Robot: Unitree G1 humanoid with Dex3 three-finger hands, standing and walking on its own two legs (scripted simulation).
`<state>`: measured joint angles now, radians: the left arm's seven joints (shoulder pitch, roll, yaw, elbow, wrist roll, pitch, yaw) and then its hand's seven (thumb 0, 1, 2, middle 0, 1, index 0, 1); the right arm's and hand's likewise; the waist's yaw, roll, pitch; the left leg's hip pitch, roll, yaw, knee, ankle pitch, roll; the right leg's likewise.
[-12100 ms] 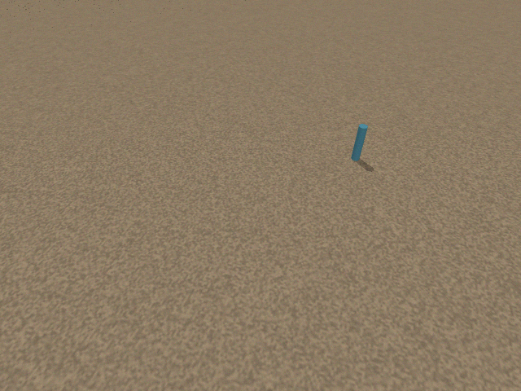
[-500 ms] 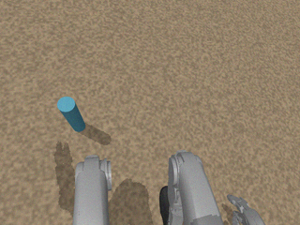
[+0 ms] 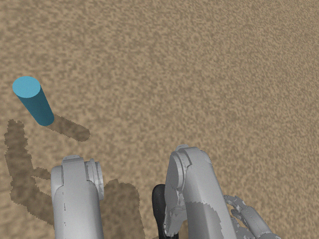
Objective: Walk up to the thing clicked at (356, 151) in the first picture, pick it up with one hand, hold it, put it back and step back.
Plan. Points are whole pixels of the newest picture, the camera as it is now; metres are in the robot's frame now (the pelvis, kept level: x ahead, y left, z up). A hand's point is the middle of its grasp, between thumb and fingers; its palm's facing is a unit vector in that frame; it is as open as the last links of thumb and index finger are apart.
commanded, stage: approach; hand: left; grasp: from the side
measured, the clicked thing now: (37, 105) +0.48 +0.27 -0.22
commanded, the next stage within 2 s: close in in 0.10 s
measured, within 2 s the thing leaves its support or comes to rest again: neither
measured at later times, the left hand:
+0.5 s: hand (19, 116) +0.44 +0.30 -0.19, palm faces +0.22 -0.97 +0.07, open 17.7 cm
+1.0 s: hand (39, 115) +0.45 +0.26 -0.21, palm faces +0.22 -0.98 +0.02, open 17.2 cm
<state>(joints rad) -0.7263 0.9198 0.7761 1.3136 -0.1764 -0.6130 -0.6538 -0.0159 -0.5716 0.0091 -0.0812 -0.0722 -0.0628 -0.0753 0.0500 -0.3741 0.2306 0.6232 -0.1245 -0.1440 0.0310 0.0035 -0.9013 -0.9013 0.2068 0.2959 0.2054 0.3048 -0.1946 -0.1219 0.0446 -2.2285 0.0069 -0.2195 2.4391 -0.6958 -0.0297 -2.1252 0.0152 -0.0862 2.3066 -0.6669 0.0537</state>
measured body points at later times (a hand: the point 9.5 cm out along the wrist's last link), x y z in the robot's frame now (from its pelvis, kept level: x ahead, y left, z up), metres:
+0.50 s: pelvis -0.01 +0.01 -0.04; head +0.22 +0.17 +0.31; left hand +0.42 +0.35 -0.19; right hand +0.13 -0.25 -0.08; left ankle +0.08 +0.13 -0.30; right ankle +0.12 -0.13 -0.30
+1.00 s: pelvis -0.01 +0.02 -0.05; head +0.23 +0.18 +0.29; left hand +0.43 +0.31 -0.21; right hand +0.12 -0.24 -0.08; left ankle +0.08 +0.13 -0.30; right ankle +0.12 -0.13 -0.30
